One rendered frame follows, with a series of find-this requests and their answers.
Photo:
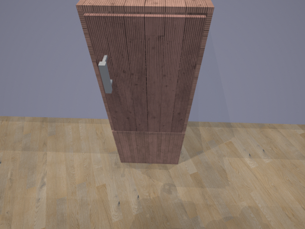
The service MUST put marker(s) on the handle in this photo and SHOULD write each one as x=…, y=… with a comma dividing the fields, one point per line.
x=107, y=83

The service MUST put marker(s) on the cupboard door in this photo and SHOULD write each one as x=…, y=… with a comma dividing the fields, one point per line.
x=151, y=61

